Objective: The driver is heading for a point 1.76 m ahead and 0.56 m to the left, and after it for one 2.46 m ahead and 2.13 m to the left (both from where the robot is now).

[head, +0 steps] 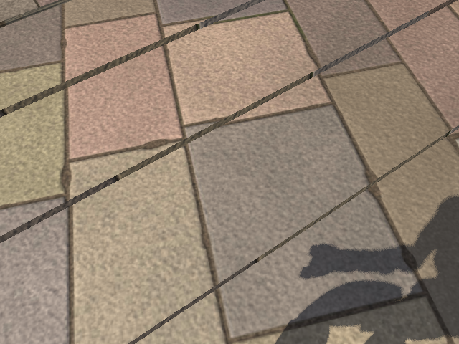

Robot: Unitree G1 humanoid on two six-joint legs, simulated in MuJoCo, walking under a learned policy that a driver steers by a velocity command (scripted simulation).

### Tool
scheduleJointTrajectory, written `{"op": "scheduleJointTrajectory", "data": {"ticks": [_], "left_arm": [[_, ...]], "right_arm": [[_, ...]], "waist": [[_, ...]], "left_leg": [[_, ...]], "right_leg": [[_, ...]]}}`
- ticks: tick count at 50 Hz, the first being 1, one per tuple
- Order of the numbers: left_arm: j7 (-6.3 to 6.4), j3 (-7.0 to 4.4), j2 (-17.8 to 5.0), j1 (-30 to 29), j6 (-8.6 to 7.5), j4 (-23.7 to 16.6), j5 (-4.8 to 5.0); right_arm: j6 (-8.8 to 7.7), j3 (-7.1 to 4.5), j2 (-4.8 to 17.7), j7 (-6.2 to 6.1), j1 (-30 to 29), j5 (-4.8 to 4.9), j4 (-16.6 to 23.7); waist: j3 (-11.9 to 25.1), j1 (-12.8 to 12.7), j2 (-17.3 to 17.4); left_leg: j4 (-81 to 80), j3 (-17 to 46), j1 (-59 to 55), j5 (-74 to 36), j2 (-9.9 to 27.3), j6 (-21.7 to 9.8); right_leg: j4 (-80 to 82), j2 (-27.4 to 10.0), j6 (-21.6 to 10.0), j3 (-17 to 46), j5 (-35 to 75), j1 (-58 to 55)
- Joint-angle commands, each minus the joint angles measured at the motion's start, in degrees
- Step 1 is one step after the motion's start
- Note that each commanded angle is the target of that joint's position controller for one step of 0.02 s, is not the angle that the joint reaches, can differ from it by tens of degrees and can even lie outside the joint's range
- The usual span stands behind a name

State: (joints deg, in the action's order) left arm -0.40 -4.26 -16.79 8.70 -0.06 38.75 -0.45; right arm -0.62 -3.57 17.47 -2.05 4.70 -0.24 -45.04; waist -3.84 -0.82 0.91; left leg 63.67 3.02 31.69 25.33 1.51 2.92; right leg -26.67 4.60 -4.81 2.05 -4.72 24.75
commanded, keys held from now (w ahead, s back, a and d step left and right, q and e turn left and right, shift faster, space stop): q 0.86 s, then no key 0.14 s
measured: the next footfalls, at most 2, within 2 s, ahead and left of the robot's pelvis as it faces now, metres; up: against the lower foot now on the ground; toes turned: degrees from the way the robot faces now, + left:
left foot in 0.20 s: +0.08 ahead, +0.17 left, +0.00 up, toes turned +2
left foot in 0.74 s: +0.04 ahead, +0.20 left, +0.00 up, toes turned +22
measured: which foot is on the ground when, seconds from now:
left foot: up 0.00-0.18, down 0.20-0.44, up 0.46-0.72, down 0.74-1.00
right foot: down 0.00-0.74, up 0.76-1.00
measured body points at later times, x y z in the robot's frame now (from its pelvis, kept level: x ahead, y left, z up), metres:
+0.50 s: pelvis +0.04 +0.03 +0.00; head +0.07 +0.04 +0.45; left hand +0.14 +0.34 -0.10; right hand +0.21 -0.23 -0.11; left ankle +0.02 +0.16 -0.70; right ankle +0.07 -0.07 -0.73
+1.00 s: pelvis +0.02 +0.10 +0.01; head +0.04 +0.15 +0.46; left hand +0.02 +0.43 -0.11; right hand +0.28 -0.08 -0.07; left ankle +0.00 +0.18 -0.73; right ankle +0.10 -0.04 -0.66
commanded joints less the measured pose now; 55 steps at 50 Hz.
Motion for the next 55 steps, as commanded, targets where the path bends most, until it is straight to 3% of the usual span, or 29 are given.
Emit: {"op": "scheduleJointTrajectory", "data": {"ticks": [1,5,7,9,10,11,12,13,15,18,20,22,23,24,25,26,27,31,34,36,37,38,39,40,42,43,45,49,55], "left_arm": [[1.09,-1.50,-6.8,-1.6,-0.79,-4.1,-0.57],[1.10,0.14,-3.6,-2.2,-0.75,-1.6,-1.69],[0.87,0.08,-4.7,-2.5,-0.73,-0.5,-1.70],[1.17,-0.10,-5.8,-2.6,-0.39,0.1,-0.86],[1.44,-0.13,-5.8,-0.9,-0.27,0.9,-0.42],[1.82,-0.14,-5.5,0.5,-0.36,0.8,-0.63],[1.97,-0.23,-4.7,2.3,-0.55,0.4,-1.11],[2.31,-0.26,-4.0,-1.1,-0.58,0.0,-1.21],[2.69,-0.53,-3.0,-4.3,-0.05,-1.1,-0.49],[2.34,-0.95,-2.3,-2.4,-0.05,-1.2,-0.36],[2.18,-1.64,-3.7,0.0,-0.22,-0.9,-0.23],[2.07,-2.79,-6.5,2.3,0.48,-0.4,-0.52],[2.10,-2.77,-7.1,2.9,0.56,-0.4,-0.77],[2.39,-2.25,-6.3,2.7,0.13,-1.1,-1.00],[2.65,-1.87,-5.9,1.2,-0.38,-1.8,-0.90],[2.85,-1.89,-6.1,-1.8,-0.71,-2.2,-0.53],[2.96,-2.10,-6.7,-3.5,-0.82,-2.0,-0.11],[3.35,-2.77,-8.4,-2.8,0.23,-0.9,-0.09],[3.16,-3.30,-10.2,-1.1,0.67,0.2,1.01],[2.84,-3.07,-9.2,-0.4,0.69,1.1,2.02],[2.32,-2.50,-6.8,2.6,0.53,2.4,1.17],[1.78,-0.96,-2.7,1.7,0.47,-0.4,-2.28],[2.22,-1.58,-5.2,-4.5,0.02,-2.4,-1.24],[2.65,-2.14,-7.0,-6.4,0.16,-2.6,0.36],[3.81,-2.69,-7.5,-4.3,0.66,-0.6,-0.02],[4.05,-2.89,-7.7,-3.0,0.84,-0.3,-0.34],[3.69,-2.78,-6.8,-0.5,0.74,0.6,0.03],[3.39,-1.81,-4.7,-1.9,0.69,0.4,0.26],[2.43,-1.22,-4.9,-2.8,0.11,0.4,0.65]], "right_arm": [[0.70,-0.84,3.6,-0.61,8.3,-0.04,-0.1],[1.18,-0.06,2.4,-0.07,6.8,0.30,-1.0],[0.99,-0.32,3.7,0.25,5.9,0.50,-0.6],[0.61,-0.61,4.7,0.60,6.1,0.29,-0.4],[0.53,-0.70,5.5,0.76,6.0,-0.20,0.0],[0.44,-1.05,8.1,0.73,5.5,-0.72,0.9],[0.62,-2.05,11.3,0.58,4.4,0.16,0.9],[0.63,-2.30,10.2,0.78,4.8,0.39,0.9],[0.23,-2.15,9.0,0.55,4.8,-0.23,1.4],[-0.33,-2.48,8.6,0.18,4.1,0.74,2.6],[0.02,-2.43,7.5,0.06,4.3,1.17,3.7],[0.49,-2.01,5.7,0.16,5.0,1.65,4.7],[0.70,-1.92,5.1,0.43,5.2,1.35,5.5],[1.13,-2.70,6.8,0.63,4.6,1.01,5.7],[1.72,-3.44,7.8,0.77,5.1,1.20,5.4],[2.39,-3.41,6.9,0.73,5.9,1.47,5.0],[2.84,-2.95,5.6,0.68,5.5,1.49,5.1],[2.79,-1.46,2.8,2.03,2.2,1.63,7.6],[2.91,-2.00,4.6,3.25,3.0,1.62,8.7],[3.28,-2.86,5.7,3.36,7.0,1.30,7.4],[3.37,-3.97,8.8,2.69,9.0,1.06,7.2],[3.23,-5.50,16.4,1.46,10.5,0.39,8.8],[1.92,-4.92,15.8,2.23,11.0,-1.87,10.3],[0.75,-4.53,14.4,2.60,9.2,-2.11,10.1],[0.30,-3.50,10.4,1.73,3.7,0.35,10.4],[0.57,-3.07,9.7,1.34,2.1,0.80,10.8],[0.67,-2.32,8.0,0.76,2.1,0.21,11.3],[0.51,-1.78,7.1,0.22,3.7,-0.02,10.7],[0.89,-1.41,7.3,1.06,3.7,-0.61,9.7]], "waist": [[14.2,2.4,-5.8],[12.5,0.9,-8.6],[9.5,0.6,-8.9],[7.3,1.3,-7.7],[6.3,1.3,-6.3],[5.8,-0.3,-1.9],[5.3,-3.0,6.1],[4.2,-1.2,10.1],[3.5,0.2,12.5],[6.8,-0.2,11.7],[10.0,-0.2,7.2],[10.2,-0.1,-6.8],[10.0,-0.2,-13.7],[9.9,-0.7,-13.0],[9.0,0.3,-7.7],[7.5,1.9,-5.2],[6.0,2.2,-5.4],[8.0,0.1,-9.4],[10.1,0.2,-10.7],[10.1,2.1,-9.0],[9.6,2.0,-1.7],[9.6,0.6,17.6],[13.6,5.3,12.8],[11.4,4.7,7.5],[8.4,1.5,4.4],[8.0,0.4,5.5],[10.1,-0.4,6.2],[9.8,0.9,6.2],[6.7,2.7,7.3]], "left_leg": [[-6.2,-0.1,-4.9,-3.6,1.7,1.1],[-17.2,-0.9,-13.7,-9.3,3.1,1.0],[-22.1,-2.2,-14.9,-9.1,2.3,0.0],[-29.9,-4.1,-16.5,-11.7,0.8,-1.9],[-34.0,-2.9,-16.5,-15.1,1.3,-3.2],[-35.9,2.4,-16.3,-23.2,5.0,-5.3],[-38.0,7.9,-14.2,-23.5,8.0,-8.3],[-42.3,12.4,-10.3,-17.3,9.6,-10.4],[-44.3,17.5,-11.5,-17.8,11.1,-11.7],[-39.6,17.9,-16.2,-27.4,9.8,-11.6],[-34.9,16.0,-12.8,-26.3,6.5,-9.3],[-24.1,5.5,-2.6,-14.5,-1.1,-4.1],[-15.8,1.1,2.2,-0.3,-3.3,-2.4],[-2.1,1.0,5.2,11.1,-1.7,-1.0],[5.1,2.6,6.0,10.7,-0.5,-0.4],[5.2,2.9,5.9,7.4,0.9,0.0],[1.8,2.1,5.8,3.8,1.9,0.4],[-13.2,-3.7,-3.6,-1.9,1.3,1.1],[-24.1,-6.7,-9.9,-6.3,-0.2,-0.7],[-35.2,-8.1,-19.0,-14.9,-2.7,-3.7],[-39.8,-1.9,-26.6,-24.9,0.0,-6.4],[-40.4,21.8,-35.4,-48.8,17.2,-14.8],[-42.6,28.5,-31.1,-48.0,21.9,-24.5],[-43.9,24.0,-28.8,-40.9,18.8,-23.0],[-44.0,18.0,-25.6,-30.0,12.9,-16.6],[-44.3,16.4,-22.6,-29.7,11.4,-15.7],[-44.5,14.5,-22.1,-30.2,10.0,-15.6],[-44.7,13.9,-23.5,-26.2,9.2,-15.4],[-44.8,16.4,-19.1,-18.6,9.0,-16.5]], "right_leg": [[8.0,-14.9,-10.1,12.4,13.7,-8.6],[10.8,-13.7,-8.1,9.1,-5.7,-3.8],[10.7,-14.3,-7.2,9.7,-13.2,-3.4],[8.7,-14.1,-5.4,9.7,-16.5,-4.5],[7.2,-13.4,-3.3,9.5,-16.5,-5.6],[2.6,-11.0,-0.7,7.4,-15.8,-5.7],[-1.5,-5.4,2.0,0.8,-16.0,-5.2],[-6.5,-2.0,4.1,-4.1,-12.6,-7.1],[-9.5,-1.4,3.8,-3.0,-11.2,-5.5],[-7.4,-2.1,2.7,-1.4,-9.8,-6.7],[-3.7,-5.8,1.3,0.3,0.2,-15.0],[2.2,-14.7,-4.0,9.0,5.6,-21.0],[6.3,-23.6,-9.2,17.8,12.0,-22.7],[7.6,-29.3,-13.7,21.6,18.8,-22.5],[7.6,-29.3,-14.2,19.4,20.1,-20.8],[7.6,-26.6,-11.9,14.4,17.5,-19.1],[8.2,-24.2,-9.6,10.3,15.0,-18.0],[7.1,-20.0,-7.3,-0.6,16.5,-17.0],[4.3,-21.9,-6.2,-1.8,15.5,-18.8],[-1.5,-20.5,-1.8,-5.0,7.2,-14.5],[-10.1,-17.3,2.8,-9.3,-2.4,-6.9],[-30.0,-9.4,9.2,-12.5,-33.4,11.5],[-40.0,-5.5,9.6,-1.5,-36.6,15.6],[-43.0,-6.4,8.7,0.9,-32.0,16.4],[-40.2,-7.9,8.2,2.3,-22.2,16.4],[-39.8,-7.5,8.5,2.2,-19.2,13.9],[-40.1,-6.4,9.0,1.7,-15.1,10.9],[-29.7,-6.8,9.7,1.9,-12.8,8.8],[-15.8,-6.8,9.2,0.8,-16.6,-0.9]]}}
